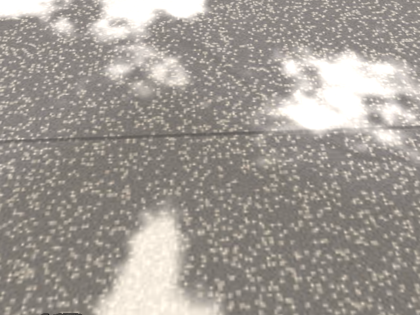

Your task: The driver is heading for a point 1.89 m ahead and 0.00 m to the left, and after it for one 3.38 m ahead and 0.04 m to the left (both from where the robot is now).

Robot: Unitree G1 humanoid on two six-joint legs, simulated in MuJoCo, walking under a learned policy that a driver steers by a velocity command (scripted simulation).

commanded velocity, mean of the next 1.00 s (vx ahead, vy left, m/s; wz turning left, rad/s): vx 0.49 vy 0.00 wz -0.24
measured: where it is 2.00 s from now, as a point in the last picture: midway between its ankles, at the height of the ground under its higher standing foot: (242, 140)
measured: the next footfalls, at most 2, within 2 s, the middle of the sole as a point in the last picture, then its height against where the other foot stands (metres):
left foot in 0.38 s outside the picture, level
right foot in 0.90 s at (270, 245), level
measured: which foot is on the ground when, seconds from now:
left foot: up 0.00-0.36, down 0.38-0.90, up 0.92-1.00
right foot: down 0.00-0.40, up 0.42-0.88, down 0.90-1.00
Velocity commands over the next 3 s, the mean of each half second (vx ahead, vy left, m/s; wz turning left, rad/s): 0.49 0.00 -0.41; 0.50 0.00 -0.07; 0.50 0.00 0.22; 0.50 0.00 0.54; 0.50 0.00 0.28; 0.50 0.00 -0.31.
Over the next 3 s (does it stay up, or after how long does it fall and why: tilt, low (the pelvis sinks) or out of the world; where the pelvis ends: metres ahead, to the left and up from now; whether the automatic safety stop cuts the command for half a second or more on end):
stays up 1.63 0.02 0.00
